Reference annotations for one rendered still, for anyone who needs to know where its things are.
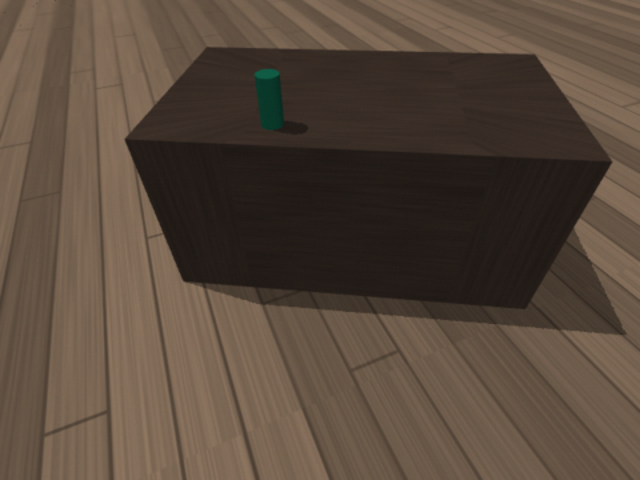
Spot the can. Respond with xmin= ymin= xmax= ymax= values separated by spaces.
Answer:
xmin=254 ymin=69 xmax=284 ymax=130

